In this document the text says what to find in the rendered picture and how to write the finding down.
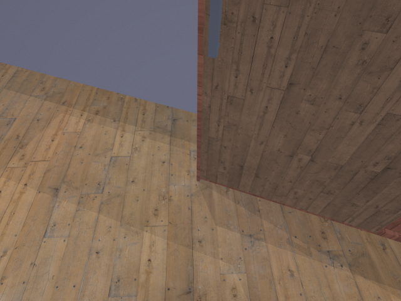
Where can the handle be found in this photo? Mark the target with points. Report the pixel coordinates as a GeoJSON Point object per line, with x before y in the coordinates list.
{"type": "Point", "coordinates": [214, 28]}

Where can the wardrobe door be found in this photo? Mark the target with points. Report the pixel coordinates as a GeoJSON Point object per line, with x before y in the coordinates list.
{"type": "Point", "coordinates": [303, 106]}
{"type": "Point", "coordinates": [395, 226]}

